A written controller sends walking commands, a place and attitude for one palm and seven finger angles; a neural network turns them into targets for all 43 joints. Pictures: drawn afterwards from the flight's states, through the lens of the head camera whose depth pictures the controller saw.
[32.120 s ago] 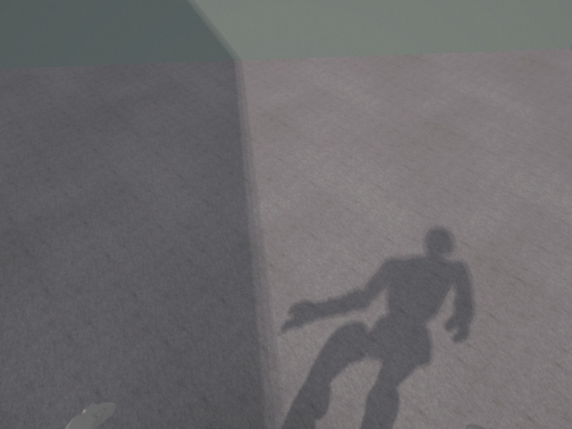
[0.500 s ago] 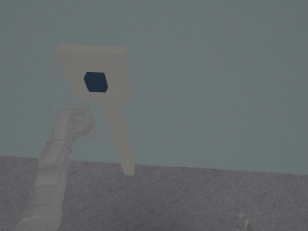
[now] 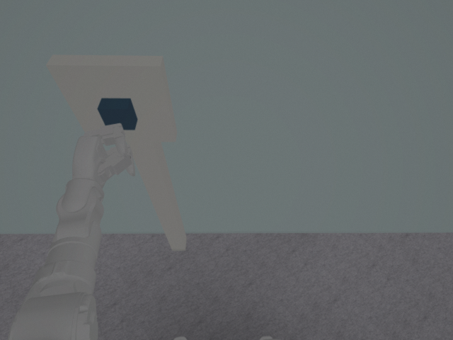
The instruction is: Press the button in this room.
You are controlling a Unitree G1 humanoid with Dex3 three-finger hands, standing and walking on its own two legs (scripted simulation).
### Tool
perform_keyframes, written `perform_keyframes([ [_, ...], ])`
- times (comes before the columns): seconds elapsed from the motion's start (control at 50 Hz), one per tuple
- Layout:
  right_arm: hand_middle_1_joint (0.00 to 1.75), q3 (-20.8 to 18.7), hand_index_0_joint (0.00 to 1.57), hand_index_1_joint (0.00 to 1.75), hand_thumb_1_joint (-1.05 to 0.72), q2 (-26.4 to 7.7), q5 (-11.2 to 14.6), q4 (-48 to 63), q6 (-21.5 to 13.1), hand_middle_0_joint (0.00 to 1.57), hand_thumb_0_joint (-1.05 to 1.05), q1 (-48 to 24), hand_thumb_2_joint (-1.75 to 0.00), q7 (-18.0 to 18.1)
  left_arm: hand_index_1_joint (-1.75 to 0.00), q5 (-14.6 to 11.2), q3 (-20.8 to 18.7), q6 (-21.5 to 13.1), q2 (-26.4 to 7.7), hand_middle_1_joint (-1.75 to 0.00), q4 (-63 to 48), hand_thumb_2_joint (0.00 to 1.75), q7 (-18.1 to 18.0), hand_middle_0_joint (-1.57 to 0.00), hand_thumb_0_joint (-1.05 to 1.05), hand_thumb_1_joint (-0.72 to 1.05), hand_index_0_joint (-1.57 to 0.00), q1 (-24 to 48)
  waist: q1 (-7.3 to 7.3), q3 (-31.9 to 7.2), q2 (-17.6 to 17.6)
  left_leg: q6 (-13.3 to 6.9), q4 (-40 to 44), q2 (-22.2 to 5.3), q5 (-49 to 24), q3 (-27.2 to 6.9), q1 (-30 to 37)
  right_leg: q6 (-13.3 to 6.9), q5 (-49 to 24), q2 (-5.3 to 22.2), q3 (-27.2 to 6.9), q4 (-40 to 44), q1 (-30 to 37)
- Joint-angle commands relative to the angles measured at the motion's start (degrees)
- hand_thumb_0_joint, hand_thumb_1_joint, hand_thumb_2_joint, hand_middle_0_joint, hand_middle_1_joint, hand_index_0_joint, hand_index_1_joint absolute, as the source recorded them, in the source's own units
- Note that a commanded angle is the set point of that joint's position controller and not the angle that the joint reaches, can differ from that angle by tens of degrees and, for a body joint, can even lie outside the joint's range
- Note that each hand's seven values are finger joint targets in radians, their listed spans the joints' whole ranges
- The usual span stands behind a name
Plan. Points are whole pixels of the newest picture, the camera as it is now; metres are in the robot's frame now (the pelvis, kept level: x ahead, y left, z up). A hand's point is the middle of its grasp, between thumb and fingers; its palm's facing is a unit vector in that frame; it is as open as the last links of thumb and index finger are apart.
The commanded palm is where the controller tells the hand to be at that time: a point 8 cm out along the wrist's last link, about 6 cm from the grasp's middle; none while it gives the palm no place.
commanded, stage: aim a knuckle at the button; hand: left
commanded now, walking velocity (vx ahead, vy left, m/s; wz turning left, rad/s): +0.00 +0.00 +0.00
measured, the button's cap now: (119, 113) +0.50 +0.20 +0.11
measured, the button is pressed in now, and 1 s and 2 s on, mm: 0 2 13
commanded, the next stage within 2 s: press the button with the knuckle in 0.42 s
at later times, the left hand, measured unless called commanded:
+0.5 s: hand (132, 161) +0.40 +0.16 +0.09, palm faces -0.01 -1.00 -0.02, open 3.1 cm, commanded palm +0.37 +0.21 +0.08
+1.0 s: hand (133, 147) +0.44 +0.17 +0.09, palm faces +0.00 -1.00 -0.02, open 3.1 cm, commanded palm +0.41 +0.21 +0.08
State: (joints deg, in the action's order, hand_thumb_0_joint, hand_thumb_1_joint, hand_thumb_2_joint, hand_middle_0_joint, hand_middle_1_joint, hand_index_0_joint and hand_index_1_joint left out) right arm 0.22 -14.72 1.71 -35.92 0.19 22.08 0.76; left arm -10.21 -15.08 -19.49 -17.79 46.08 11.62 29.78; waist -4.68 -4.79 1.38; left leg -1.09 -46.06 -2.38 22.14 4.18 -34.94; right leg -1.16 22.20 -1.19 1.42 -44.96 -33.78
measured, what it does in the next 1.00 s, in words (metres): stands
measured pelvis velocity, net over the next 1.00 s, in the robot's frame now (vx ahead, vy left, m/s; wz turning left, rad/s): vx -0.01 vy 0.00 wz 0.02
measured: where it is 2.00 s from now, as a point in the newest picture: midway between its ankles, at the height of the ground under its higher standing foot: outside the picture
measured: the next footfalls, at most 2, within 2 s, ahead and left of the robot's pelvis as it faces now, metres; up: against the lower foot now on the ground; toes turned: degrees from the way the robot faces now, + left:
none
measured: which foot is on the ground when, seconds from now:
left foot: down 0.00-1.00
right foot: down 0.00-1.00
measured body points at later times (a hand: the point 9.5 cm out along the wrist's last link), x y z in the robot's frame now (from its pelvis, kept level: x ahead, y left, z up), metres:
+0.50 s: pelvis -0.01 +0.00 +0.00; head +0.04 +0.00 +0.45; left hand +0.40 +0.22 +0.09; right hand +0.10 -0.25 -0.11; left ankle +0.00 +0.11 -0.71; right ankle +0.00 -0.11 -0.71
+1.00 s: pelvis -0.01 +0.00 +0.00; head +0.06 +0.00 +0.44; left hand +0.43 +0.22 +0.09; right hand +0.05 -0.27 -0.12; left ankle +0.00 +0.11 -0.71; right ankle +0.00 -0.11 -0.71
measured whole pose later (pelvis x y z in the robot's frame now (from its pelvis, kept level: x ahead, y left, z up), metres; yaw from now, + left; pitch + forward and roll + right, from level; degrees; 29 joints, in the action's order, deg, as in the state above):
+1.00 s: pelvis -0.01 +0.00 +0.00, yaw +1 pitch +12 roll -1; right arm 0.5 -15.1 1.6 -36.4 0.5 20.5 1.1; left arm -9.1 -14.8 -20.6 -19.0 55.1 11.1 38.9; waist -5.4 -4.5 1.2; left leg -0.9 -47.6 -2.3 21.9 3.0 -37.5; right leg -1.4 22.2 -1.1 2.5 -46.2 -35.8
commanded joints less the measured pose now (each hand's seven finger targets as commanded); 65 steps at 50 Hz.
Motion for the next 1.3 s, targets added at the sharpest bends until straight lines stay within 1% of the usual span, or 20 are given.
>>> perform_keyframes([
  [0.0,0.3,-3.1,0.2,0.3,-0.9,-8.2,0.6,7.2,-2.5,0.2,0.0,-0.2,-0.9,0.4,-1.5,-1.7,-0.7,-4.1,-8.9,-1.5,-14.7,0.9,0.4,-1.3,0.0,0.9,-1.3,18.1,0.83,-19.4,0.0,-0.6,4.5,1.7,-18.2,-3.0,12.1,0.1,-21.9,-0.8,-0.6,5.1,8.2],
  [0.06,0.3,-2.9,0.2,0.3,-0.9,-8.1,0.6,6.8,-2.5,0.2,0.0,-0.5,-0.9,0.5,-1.5,-1.1,1.3,-4.1,-7.9,-1.5,-16.2,0.9,-0.2,-1.3,0.0,0.9,-1.3,20.0,0.06,-17.1,0.5,-0.6,5.0,1.6,-16.6,-3.6,12.2,0.0,-19.4,-0.8,-0.3,5.3,6.6],
  [0.14,0.3,-2.9,0.2,0.3,-0.9,-7.9,0.5,6.5,-3.0,0.2,0.0,-1.3,-0.9,0.4,-1.5,-0.9,2.8,-4.2,-6.0,-1.5,-18.6,0.9,-1.5,-1.3,0.0,0.9,-1.3,21.0,-0.03,-18.6,2.2,-0.3,5.0,1.4,-17.1,-4.3,15.1,0.0,-18.2,-0.7,0.2,5.0,4.8],
  [0.22,0.3,-2.6,0.2,0.3,-0.9,-8.1,0.5,6.4,-2.9,0.2,0.0,-2.0,-0.9,0.7,-1.5,-0.5,1.0,-3.9,-8.1,-1.5,-15.9,0.9,-2.9,-1.3,0.0,0.9,-1.3,21.7,-0.05,-16.4,-1.5,-0.4,5.5,1.6,-13.4,-4.5,12.4,0.2,-15.7,-0.6,0.0,5.4,5.2],
  [0.28,0.3,-2.2,0.2,0.3,-0.9,-7.9,0.6,6.7,-2.9,0.2,0.0,-2.6,-0.9,0.7,-1.5,0.3,2.0,-3.7,-7.2,-1.5,-14.1,0.9,-3.3,-1.3,0.0,0.9,-1.3,22.7,0.25,-16.6,1.0,-0.3,5.7,1.8,-12.1,-4.5,12.6,-0.1,-14.1,-0.4,0.0,5.2,4.7],
  [0.36,0.3,-2.2,0.2,0.3,-0.9,-8.1,0.4,6.8,-2.9,0.2,0.0,-2.3,-0.9,0.6,-1.5,0.3,2.6,-3.4,-6.6,-1.5,-12.6,0.9,-3.0,-1.3,0.0,0.9,-1.3,23.8,-0.32,-18.1,-1.2,-0.4,5.2,1.7,-13.2,-4.9,13.4,-0.1,-15.1,-0.5,0.2,5.0,4.8],
  [0.38,0.3,-2.3,0.2,0.3,-0.9,-8.2,0.5,6.9,-2.8,0.2,0.0,-2.5,-0.9,0.6,-1.5,0.1,1.5,-3.3,-7.3,-1.5,-11.8,0.9,-2.8,-1.3,0.0,0.9,-1.3,22.7,0.5,-18.4,-1.1,-0.2,5.1,1.8,-13.9,-4.7,13.1,-0.2,-16.1,-0.4,0.1,4.8,5.4],
  [0.44,0.3,-2.2,0.2,0.3,-0.9,-7.9,0.6,7.6,-2.8,0.2,0.0,-2.8,-0.9,0.5,-1.5,-0.4,3.1,-2.9,-5.1,-1.5,-12.2,0.9,-2.0,-1.3,0.0,0.9,-1.3,21.8,0.42,-18.9,-0.5,-0.2,4.8,1.9,-15.3,-4.3,13.3,-0.1,-18.1,-0.3,0.0,4.8,5.9],
  [0.52,0.3,-2.2,0.2,0.3,-0.9,-8.2,0.6,7.9,-2.5,0.2,0.0,-2.5,-0.9,0.4,-1.5,-0.5,0.8,-3.1,-8.0,-1.5,-12.8,0.9,-1.8,-1.3,0.0,0.9,-1.3,20.7,0.95,-18.3,-2.8,-0.5,4.8,2.2,-14.1,-3.9,10.7,0.1,-18.4,-0.2,-0.5,5.0,7.8],
  [0.6,0.3,-2.1,0.2,0.3,-0.9,-8.1,0.6,6.6,-2.3,0.2,0.0,-2.1,-0.9,0.9,-1.5,-0.2,0.7,-4.0,-9.5,-1.5,-12.0,0.9,-2.0,-1.3,0.0,0.9,-1.3,27.7,-0.63,-16.0,-1.9,-0.7,4.7,2.2,-11.3,-4.1,9.9,0.3,-15.7,-0.2,-0.9,5.6,6.0],
  [0.68,0.3,-2.3,0.2,0.3,-0.9,-8.0,0.4,5.7,-2.6,0.2,0.0,-1.4,-0.9,0.9,-1.5,0.2,1.5,-5.5,-8.9,-1.5,-12.9,0.9,-2.1,-1.3,0.0,0.9,-1.3,30.9,-0.88,-20.6,2.6,-0.3,4.0,1.9,-13.7,-4.8,14.1,-0.1,-15.9,-0.4,-0.7,4.7,4.4],
  [0.78,0.3,-2.2,0.2,0.3,-0.9,-8.7,0.3,4.6,-2.2,0.2,0.0,0.0,-0.9,1.2,-1.5,-0.1,-1.9,-4.1,-12.1,-1.5,-4.3,0.9,-1.6,-1.3,0.0,0.9,-1.3,29.8,-0.87,-19.2,-3.5,-0.8,4.1,2.2,-12.1,-4.2,8.6,0.4,-16.7,-0.2,-1.2,5.1,7.2],
  [0.84,0.3,-2.2,0.2,0.3,-0.9,-8.6,0.3,4.9,-1.8,0.2,0.0,0.3,-0.9,1.1,-1.5,0.3,-2.2,-3.5,-12.8,-1.5,-2.7,0.9,-0.9,-1.3,0.0,0.9,-1.3,30.7,-0.51,-18.8,-0.9,-0.7,3.9,2.4,-12.9,-3.6,8.0,0.4,-18.2,0.0,-1.4,4.9,7.2],
  [0.94,0.3,-2.3,0.2,0.3,-0.9,-8.4,0.1,5.0,-1.6,0.2,0.0,1.4,-0.9,0.6,-1.5,0.3,0.1,-5.0,-10.2,-1.5,-3.2,0.9,-0.5,-1.3,0.0,0.9,-1.3,34.9,-1.8,-20.2,0.5,-0.7,3.0,2.1,-14.5,-4.0,10.1,0.2,-18.3,-0.5,-1.1,4.3,4.7],
  [1.0,0.3,-2.7,0.2,0.3,-0.9,-8.8,0.0,4.6,-1.3,0.2,0.0,2.3,-0.9,0.5,-1.5,0.4,-1.4,-5.7,-11.5,-1.5,-2.1,0.9,-0.9,-1.3,0.0,0.9,-1.3,34.9,-1.61,-21.3,-0.4,-0.6,2.7,2.0,-15.4,-4.2,10.2,0.2,-18.7,-0.7,-0.9,3.9,4.7],
  [1.06,0.3,-2.7,0.2,0.3,-0.9,-8.9,-0.1,3.7,-1.1,0.2,0.0,2.8,-0.9,0.5,-1.5,0.8,-1.4,-5.9,-12.2,-1.5,-0.9,0.9,-1.3,-1.3,0.0,0.9,-1.3,38.2,-2.71,-19.9,-1.2,-0.8,2.3,2.0,-14.1,-4.3,9.3,0.4,-17.3,-0.7,-1.1,4.2,3.5],
  [1.14,0.3,-2.6,0.2,0.3,-0.9,-8.9,-0.2,2.9,-1.0,0.2,0.0,3.2,-0.9,0.6,-1.5,2.0,-0.1,-6.1,-12.0,-1.5,0.7,0.9,-1.8,-1.3,0.0,0.9,-1.3,43.2,-3.86,-19.6,1.3,-0.8,2.3,1.9,-12.5,-5.0,9.9,0.3,-14.7,-0.7,-1.0,4.1,0.7],
  [1.18,0.3,-2.8,0.2,0.3,-0.9,-9.1,-0.4,2.9,-1.0,0.2,0.0,3.5,-0.9,0.5,-1.5,2.1,-0.8,-6.6,-12.2,-1.5,0.5,0.9,-2.0,-1.3,0.0,0.9,-1.3,43.0,-3.5,-22.5,2.3,-0.6,2.0,1.8,-14.1,-5.3,12.0,0.2,-15.2,-0.7,-0.7,3.5,0.4],
  [1.26,0.3,-2.5,0.2,0.3,-0.9,-9.2,-0.5,2.0,-1.3,0.2,0.0,4.0,-0.9,0.4,-1.5,1.8,1.5,-6.4,-9.8,-1.5,3.2,0.9,-2.2,-1.3,0.0,0.9,-1.3,47.9,-5.55,-19.7,2.1,-0.5,1.7,1.5,-11.5,-6.1,11.6,0.2,-11.6,-1.0,-0.2,3.9,-3.7],
  [1.28,0.3,-2.5,0.2,0.3,-0.9,-9.7,-0.5,1.6,-1.2,0.2,0.0,4.2,-0.9,0.6,-1.5,2.0,0.0,-6.2,-12.0,-1.5,5.0,0.9,-2.5,-1.3,0.0,0.9,-1.3,48.5,-5.77,-18.7,0.0,-0.6,1.8,1.4,-9.9,-6.3,10.0,0.4,-10.3,-1.0,-0.3,4.1,-3.8],
])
